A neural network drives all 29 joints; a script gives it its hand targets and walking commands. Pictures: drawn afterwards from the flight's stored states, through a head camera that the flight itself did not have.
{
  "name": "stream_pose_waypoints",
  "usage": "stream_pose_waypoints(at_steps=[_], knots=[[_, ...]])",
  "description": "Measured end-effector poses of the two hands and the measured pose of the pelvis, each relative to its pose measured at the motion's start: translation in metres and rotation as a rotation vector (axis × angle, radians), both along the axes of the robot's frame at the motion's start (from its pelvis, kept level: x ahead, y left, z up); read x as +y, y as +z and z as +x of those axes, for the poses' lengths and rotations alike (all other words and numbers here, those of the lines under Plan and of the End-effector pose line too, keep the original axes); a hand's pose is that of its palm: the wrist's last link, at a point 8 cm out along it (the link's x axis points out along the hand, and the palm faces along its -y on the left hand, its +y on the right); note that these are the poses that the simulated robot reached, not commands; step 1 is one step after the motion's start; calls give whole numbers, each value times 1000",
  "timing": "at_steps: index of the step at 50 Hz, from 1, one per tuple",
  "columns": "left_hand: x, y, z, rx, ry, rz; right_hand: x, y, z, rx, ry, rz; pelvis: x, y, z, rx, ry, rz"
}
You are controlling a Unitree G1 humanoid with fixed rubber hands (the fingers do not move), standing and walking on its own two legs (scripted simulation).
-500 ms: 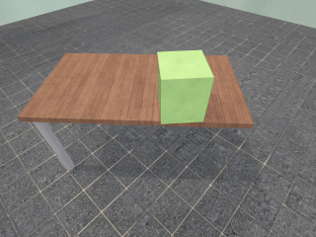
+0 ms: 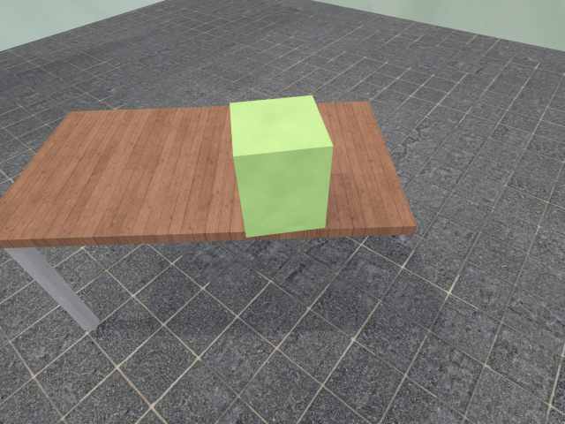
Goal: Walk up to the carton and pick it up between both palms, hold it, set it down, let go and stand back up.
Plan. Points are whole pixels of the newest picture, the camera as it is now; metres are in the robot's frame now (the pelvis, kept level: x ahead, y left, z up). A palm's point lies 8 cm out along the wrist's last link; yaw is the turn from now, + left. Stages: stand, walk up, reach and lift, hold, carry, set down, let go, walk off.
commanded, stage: walk up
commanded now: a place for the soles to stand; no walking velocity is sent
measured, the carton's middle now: (278, 167) +0.71 +0.02 -0.06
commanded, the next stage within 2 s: none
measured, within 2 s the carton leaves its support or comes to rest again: neither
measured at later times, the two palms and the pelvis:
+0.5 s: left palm (86, 419) +0.18 +0.29 -0.07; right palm (472, 309) +0.34 -0.32 -0.09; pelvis +0.20 -0.03 -0.01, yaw +2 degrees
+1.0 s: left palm (137, 273) +0.42 +0.29 -0.07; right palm (467, 268) +0.43 -0.35 -0.10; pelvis +0.29 -0.03 -0.02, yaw +1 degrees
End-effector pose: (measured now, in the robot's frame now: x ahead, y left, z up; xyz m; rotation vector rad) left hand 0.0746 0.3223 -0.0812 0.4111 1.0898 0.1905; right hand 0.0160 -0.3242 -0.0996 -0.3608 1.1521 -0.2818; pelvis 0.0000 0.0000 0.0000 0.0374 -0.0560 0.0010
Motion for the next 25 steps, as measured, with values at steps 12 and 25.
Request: stream_pose_waypoints(at_steps=[12, 25], knots=[[-56, 17, 19, -30, 85, 45, -26, 2, 168, -166, 180, 83, -45, 0, 81, -30, 28, -23], [-33, 9, 103, 47, 112, 47, 4, 7, 326, -184, 269, 71, -28, -9, 201, 5, 36, -33]])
